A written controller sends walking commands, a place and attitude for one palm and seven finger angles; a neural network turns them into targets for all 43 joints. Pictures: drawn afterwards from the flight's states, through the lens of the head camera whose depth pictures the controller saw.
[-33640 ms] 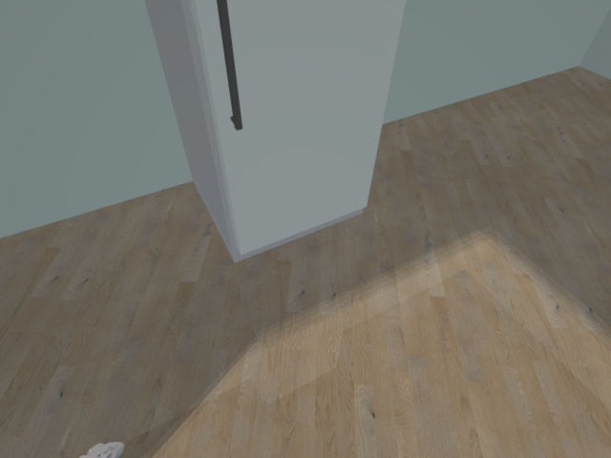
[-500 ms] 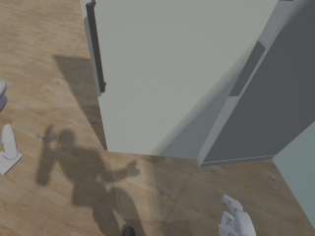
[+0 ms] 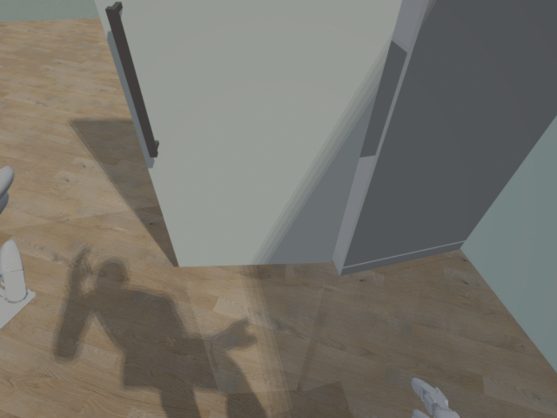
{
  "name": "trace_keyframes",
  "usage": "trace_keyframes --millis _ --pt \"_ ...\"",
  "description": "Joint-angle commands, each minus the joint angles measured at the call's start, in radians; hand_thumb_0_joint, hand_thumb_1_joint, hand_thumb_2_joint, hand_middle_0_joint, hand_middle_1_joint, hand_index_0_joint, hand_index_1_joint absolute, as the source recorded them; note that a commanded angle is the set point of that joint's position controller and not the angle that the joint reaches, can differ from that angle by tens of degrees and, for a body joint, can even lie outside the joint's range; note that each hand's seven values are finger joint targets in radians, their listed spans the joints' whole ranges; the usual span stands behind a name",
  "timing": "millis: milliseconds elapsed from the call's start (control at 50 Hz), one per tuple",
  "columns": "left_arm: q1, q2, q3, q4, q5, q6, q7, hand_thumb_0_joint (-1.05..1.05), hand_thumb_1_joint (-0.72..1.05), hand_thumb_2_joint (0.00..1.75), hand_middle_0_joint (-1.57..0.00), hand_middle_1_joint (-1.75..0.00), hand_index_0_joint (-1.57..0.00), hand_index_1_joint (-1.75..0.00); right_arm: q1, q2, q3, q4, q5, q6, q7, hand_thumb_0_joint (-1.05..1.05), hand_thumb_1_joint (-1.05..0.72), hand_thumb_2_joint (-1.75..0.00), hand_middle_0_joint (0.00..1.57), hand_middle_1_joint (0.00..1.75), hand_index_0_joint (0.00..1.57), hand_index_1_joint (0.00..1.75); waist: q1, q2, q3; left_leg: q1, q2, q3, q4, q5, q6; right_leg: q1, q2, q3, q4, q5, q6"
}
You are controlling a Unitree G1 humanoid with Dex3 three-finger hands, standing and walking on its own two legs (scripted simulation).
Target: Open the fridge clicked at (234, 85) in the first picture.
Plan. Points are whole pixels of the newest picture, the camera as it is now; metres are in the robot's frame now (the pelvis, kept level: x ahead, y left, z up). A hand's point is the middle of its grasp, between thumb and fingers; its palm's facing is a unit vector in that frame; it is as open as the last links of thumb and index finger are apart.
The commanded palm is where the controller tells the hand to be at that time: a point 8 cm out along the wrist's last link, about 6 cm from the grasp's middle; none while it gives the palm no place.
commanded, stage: stop stepping back and stand still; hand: left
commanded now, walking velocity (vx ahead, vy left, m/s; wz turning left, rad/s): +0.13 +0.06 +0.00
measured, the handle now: (138, 89) +0.76 +0.31 +0.09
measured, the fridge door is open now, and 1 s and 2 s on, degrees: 78 78 78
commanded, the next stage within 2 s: let the arm hang, fingers relaxed in 0.92 s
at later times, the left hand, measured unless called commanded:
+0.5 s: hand (2, 254) +0.25 +0.28 +0.19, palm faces +0.38 -0.78 -0.50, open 7.4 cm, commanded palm +0.18 +0.33 +0.19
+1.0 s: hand out of the picture +0.22 +0.32 +0.17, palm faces +0.43 -0.79 -0.44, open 7.4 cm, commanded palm none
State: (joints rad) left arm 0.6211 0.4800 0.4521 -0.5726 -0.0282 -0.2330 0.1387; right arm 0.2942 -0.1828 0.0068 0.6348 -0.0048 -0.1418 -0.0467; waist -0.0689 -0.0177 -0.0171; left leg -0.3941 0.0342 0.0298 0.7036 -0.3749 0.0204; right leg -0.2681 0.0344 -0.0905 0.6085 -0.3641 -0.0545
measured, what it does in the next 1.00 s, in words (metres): steps on the spot: left foot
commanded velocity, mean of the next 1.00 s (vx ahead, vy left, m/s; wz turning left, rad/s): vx -0.03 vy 0.00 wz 0.00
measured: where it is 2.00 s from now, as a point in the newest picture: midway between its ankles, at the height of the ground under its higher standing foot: outside the picture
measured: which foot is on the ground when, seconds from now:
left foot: up 0.00-0.26, down 0.28-1.00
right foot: down 0.00-1.00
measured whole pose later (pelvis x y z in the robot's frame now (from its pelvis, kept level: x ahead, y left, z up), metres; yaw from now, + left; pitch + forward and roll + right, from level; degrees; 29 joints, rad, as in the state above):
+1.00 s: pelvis +0.02 +0.05 +0.02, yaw +0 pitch +0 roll -2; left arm 0.54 0.41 0.41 -0.46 -0.05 -0.19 0.16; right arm 0.22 -0.20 0.01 0.63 0.00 -0.12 -0.08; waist 0.00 0.00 0.00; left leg -0.31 0.05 0.07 0.47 -0.16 0.02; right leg -0.14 0.00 -0.06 0.39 -0.25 0.01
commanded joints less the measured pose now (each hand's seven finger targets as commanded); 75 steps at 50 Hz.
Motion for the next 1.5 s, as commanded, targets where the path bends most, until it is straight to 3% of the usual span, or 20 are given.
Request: trace_keyframes --millis 0,40,100,200,280,320,340,400,460,800,980,1000,1020,1080,1120,1180,1220,1320,1400,1480 --pt "-0.105 0.134 0.162 -0.090 -0.015 -0.064 0.029 0.00 0.90 0.90 -0.20 -0.30 -0.20 -0.30 -0.119 -0.161 -0.084 -0.133 0.002 -0.027 -0.007 0.00 -0.90 -0.90 0.20 0.30 0.20 0.30 0.057 -0.132 0.020 -0.359 -0.002 -0.076 0.487 -0.064 -0.014 0.100 -0.409 0.632 -0.448 -0.192 -0.179" --pt "-0.150 0.127 0.148 -0.019 -0.014 -0.067 0.027 0.00 0.90 0.90 -0.20 -0.30 -0.20 -0.30 -0.116 -0.147 -0.063 -0.108 -0.005 -0.029 -0.013 0.00 -0.90 -0.90 0.20 0.30 0.20 0.30 0.044 -0.046 0.041 -0.287 0.041 -0.082 0.401 0.006 -0.017 0.032 -0.354 0.492 -0.384 -0.067 -0.158" --pt "-0.233 0.064 0.058 0.116 -0.003 -0.064 0.024 0.00 0.90 0.90 -0.20 -0.30 -0.20 -0.30 -0.130 -0.130 -0.039 -0.087 -0.007 -0.030 -0.027 0.00 -0.90 -0.90 0.20 0.30 0.20 0.30 0.050 -0.076 0.054 -0.124 0.026 0.014 0.170 0.106 -0.008 -0.016 -0.276 0.253 -0.334 0.188 -0.084" --pt "-0.335 0.053 -0.020 0.009 0.011 -0.056 0.035 0.00 0.90 0.90 -0.20 -0.30 -0.20 -0.30 -0.166 -0.137 -0.048 -0.111 -0.007 -0.074 -0.044 0.00 -0.90 -0.90 0.20 0.30 0.20 0.30 0.092 -0.134 0.024 0.144 -0.026 0.069 -0.186 0.179 0.017 0.015 -0.234 0.208 -0.252 0.303 0.003" --pt "-0.297 0.122 0.053 -0.230 0.010 -0.073 0.049 0.00 0.90 0.90 -0.20 -0.30 -0.20 -0.30 -0.169 -0.168 -0.060 -0.156 0.004 -0.068 -0.039 0.00 -0.90 -0.90 0.20 0.30 0.20 0.30 0.097 0.119 -0.116 0.333 0.143 -0.141 -0.243 0.554 0.081 -0.024 -0.097 0.123 -0.046 0.312 0.093" --pt "-0.180 0.146 0.111 -0.197 0.006 -0.066 0.046 0.00 0.90 0.90 -0.20 -0.30 -0.20 -0.30 -0.169 -0.138 -0.048 -0.161 0.003 -0.059 -0.034 0.00 -0.90 -0.90 0.20 0.30 0.20 0.30 0.098 0.199 -0.110 0.247 0.137 -0.133 -0.260 0.607 0.073 0.037 -0.058 0.087 -0.077 0.270 0.074" --pt "-0.144 0.169 0.147 -0.212 0.005 -0.063 0.043 0.00 0.90 0.90 -0.20 -0.30 -0.20 -0.30 -0.162 -0.144 -0.050 -0.165 -0.001 -0.056 -0.031 0.00 -0.90 -0.90 0.20 0.30 0.20 0.30 0.100 0.240 -0.111 0.209 0.119 -0.105 -0.263 0.583 0.050 0.080 -0.056 0.082 -0.093 0.275 0.063" --pt "-0.079 0.131 0.146 -0.147 -0.015 -0.053 0.038 0.00 0.90 0.90 -0.20 -0.30 -0.20 -0.30 -0.153 -0.132 -0.051 -0.176 0.009 -0.038 -0.023 0.00 -0.90 -0.90 0.20 0.30 0.20 0.30 0.081 0.090 -0.135 0.186 0.081 -0.041 -0.203 0.546 0.004 0.140 -0.084 0.123 -0.168 0.451 0.047" --pt "-0.031 0.098 0.125 -0.096 -0.031 -0.033 0.031 0.00 0.90 0.90 -0.20 -0.30 -0.20 -0.30 -0.141 -0.133 -0.052 -0.182 0.011 -0.027 -0.024 0.00 -0.90 -0.90 0.20 0.30 0.20 0.30 0.070 0.061 -0.175 0.235 0.080 -0.021 -0.199 0.587 -0.010 0.137 -0.091 0.121 -0.167 0.547 0.050" --pt "-0.132 0.110 0.081 -0.127 -0.016 -0.017 0.046 0.00 0.90 0.90 -0.20 -0.30 -0.20 -0.30 -0.178 -0.141 -0.034 -0.169 -0.005 -0.031 -0.048 0.00 -0.90 -0.90 0.20 0.30 0.20 0.30 0.078 0.129 -0.056 0.150 0.049 -0.052 -0.324 0.152 -0.005 0.073 -0.071 0.107 -0.284 0.161 0.048" --pt "-0.113 0.076 0.056 -0.051 -0.018 -0.014 0.037 0.00 0.90 0.90 -0.20 -0.30 -0.20 -0.30 -0.173 -0.149 -0.038 -0.160 0.003 -0.032 -0.044 0.00 -0.90 -0.90 0.20 0.30 0.20 0.30 0.077 0.088 -0.057 0.154 0.057 -0.065 -0.359 0.139 -0.006 0.080 -0.054 0.086 -0.290 0.153 0.056" --pt "-0.177 -0.060 -0.337 0.702 0.054 0.141 -0.107 0.00 0.90 0.90 -0.20 -0.30 -0.20 -0.30 -0.241 -0.359 -0.078 0.063 0.016 -0.055 0.051 0.00 -0.90 -0.90 0.20 0.30 0.20 0.30 0.044 0.095 0.005 0.043 0.099 -0.093 -0.197 0.408 0.004 0.007 -0.147 0.039 -0.135 0.277 0.035" --pt "-0.198 -0.058 -0.319 0.720 0.045 0.215 -0.133 0.00 0.90 0.90 -0.20 -0.30 -0.20 -0.30 -0.182 -0.311 -0.082 0.044 0.023 0.020 0.053 0.00 -0.90 -0.90 0.20 0.30 0.20 0.30 0.055 0.101 -0.065 0.110 0.114 -0.068 -0.200 0.417 0.000 -0.012 -0.149 0.077 -0.147 0.189 0.035" --pt "-0.253 -0.067 -0.342 0.800 0.052 0.227 -0.143 0.00 0.90 0.90 -0.20 -0.30 -0.20 -0.30 -0.179 -0.307 -0.065 0.038 0.001 0.067 0.048 0.00 -0.90 -0.90 0.20 0.30 0.20 0.30 0.069 0.037 -0.060 0.011 0.145 -0.145 -0.248 0.278 0.045 0.002 -0.107 0.049 -0.071 0.026 0.027" --pt "-0.292 -0.057 -0.358 0.914 0.059 0.227 -0.144 0.00 0.90 0.90 -0.20 -0.30 -0.20 -0.30 -0.189 -0.288 -0.052 0.059 -0.011 0.088 0.049 0.00 -0.90 -0.90 0.20 0.30 0.20 0.30 0.073 -0.110 -0.036 -0.003 0.114 -0.149 -0.243 0.197 0.041 0.000 -0.121 0.073 -0.116 0.015 0.018" --pt "-0.358 -0.056 -0.383 1.087 0.061 0.233 -0.137 0.00 0.90 0.90 -0.20 -0.30 -0.20 -0.30 -0.152 -0.233 -0.042 0.107 -0.022 0.121 0.052 0.00 -0.90 -0.90 0.20 0.30 0.20 0.30 0.050 -0.213 -0.017 0.082 0.040 -0.087 -0.146 0.179 0.020 -0.107 -0.200 0.146 -0.207 -0.019 -0.022" --pt "-0.396 -0.073 -0.401 1.178 0.057 0.241 -0.129 0.00 0.90 0.90 -0.20 -0.30 -0.20 -0.30 -0.125 -0.198 -0.037 0.142 -0.028 0.141 0.050 0.00 -0.90 -0.90 0.20 0.30 0.20 0.30 0.036 -0.165 -0.013 0.133 0.013 -0.049 -0.104 0.195 0.006 -0.144 -0.224 0.157 -0.226 0.000 -0.040" --pt "-0.314 -0.109 -0.413 1.381 0.048 0.244 -0.120 0.00 0.90 0.90 -0.20 -0.30 -0.20 -0.30 -0.117 -0.192 -0.035 0.220 -0.028 0.143 0.039 0.00 -0.90 -0.90 0.20 0.30 0.20 0.30 0.069 0.228 -0.021 0.063 0.079 -0.142 -0.289 0.148 0.029 0.010 -0.121 0.088 -0.152 0.013 0.018" --pt "-0.276 -0.108 -0.401 1.493 0.046 0.237 -0.123 0.00 0.90 0.90 -0.20 -0.30 -0.20 -0.30 -0.085 -0.194 -0.048 0.271 -0.022 0.146 0.027 0.00 -0.90 -0.90 0.20 0.30 0.20 0.30 0.079 0.251 -0.035 0.050 0.080 -0.149 -0.323 0.065 0.028 0.078 -0.117 0.082 -0.186 0.043 0.008" --pt "-0.295 -0.106 -0.401 1.554 0.048 0.228 -0.125 0.00 0.90 0.90 -0.20 -0.30 -0.20 -0.30 -0.044 -0.205 -0.063 0.312 -0.017 0.146 0.020 0.00 -0.90 -0.90 0.20 0.30 0.20 0.30 0.064 0.101 -0.015 0.096 0.077 -0.141 -0.311 0.058 0.026 0.041 -0.136 0.095 -0.237 0.018 -0.004"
